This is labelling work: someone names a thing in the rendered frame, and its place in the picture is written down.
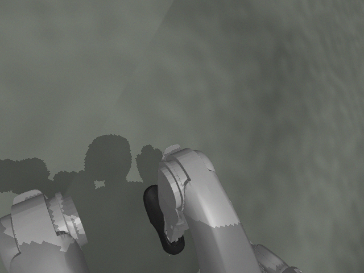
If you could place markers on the right robot foot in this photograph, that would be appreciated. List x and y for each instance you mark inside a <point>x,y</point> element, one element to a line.
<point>156,218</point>

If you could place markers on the right robot hand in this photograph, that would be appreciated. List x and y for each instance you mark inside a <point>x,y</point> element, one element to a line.
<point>268,261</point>

